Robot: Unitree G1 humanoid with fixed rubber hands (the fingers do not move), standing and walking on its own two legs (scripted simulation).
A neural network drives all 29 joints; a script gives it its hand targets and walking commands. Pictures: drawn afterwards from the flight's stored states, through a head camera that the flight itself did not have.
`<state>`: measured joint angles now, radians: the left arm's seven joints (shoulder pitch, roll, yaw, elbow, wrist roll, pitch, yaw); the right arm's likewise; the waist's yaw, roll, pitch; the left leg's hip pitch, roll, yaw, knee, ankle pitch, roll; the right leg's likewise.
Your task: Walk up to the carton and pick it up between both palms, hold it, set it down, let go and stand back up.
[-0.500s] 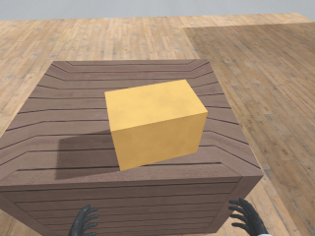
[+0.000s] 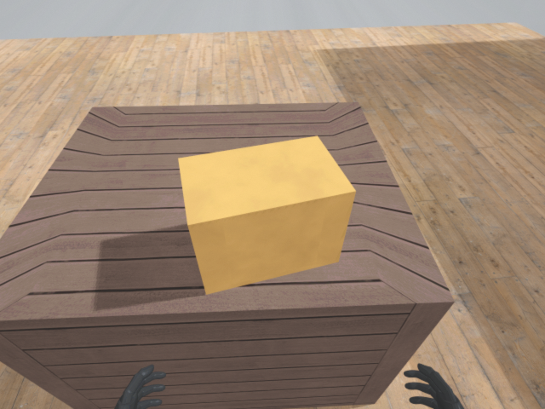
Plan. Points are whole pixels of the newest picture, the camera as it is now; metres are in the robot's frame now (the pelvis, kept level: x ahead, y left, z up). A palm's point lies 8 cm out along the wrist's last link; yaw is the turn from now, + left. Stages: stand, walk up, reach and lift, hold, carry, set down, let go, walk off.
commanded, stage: stand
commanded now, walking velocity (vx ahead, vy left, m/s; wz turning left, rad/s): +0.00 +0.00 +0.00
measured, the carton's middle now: (263, 213) +0.48 +0.04 +0.01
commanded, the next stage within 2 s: none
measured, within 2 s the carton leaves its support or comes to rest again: neither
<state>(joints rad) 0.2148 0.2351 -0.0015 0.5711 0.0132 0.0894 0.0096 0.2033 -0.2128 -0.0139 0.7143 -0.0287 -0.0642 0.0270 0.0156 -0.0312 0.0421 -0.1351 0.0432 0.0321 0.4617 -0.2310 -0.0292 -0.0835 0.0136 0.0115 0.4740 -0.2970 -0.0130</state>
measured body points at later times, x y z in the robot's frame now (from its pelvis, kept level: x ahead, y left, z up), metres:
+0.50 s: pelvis +0.01 +0.00 +0.01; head +0.00 +0.02 +0.45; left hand +0.07 +0.30 -0.14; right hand +0.08 -0.29 -0.12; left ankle +0.02 +0.14 -0.74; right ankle -0.02 -0.11 -0.74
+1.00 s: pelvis +0.00 +0.01 +0.01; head -0.01 +0.02 +0.46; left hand +0.07 +0.31 -0.13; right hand +0.08 -0.28 -0.12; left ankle +0.02 +0.14 -0.74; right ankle -0.02 -0.11 -0.74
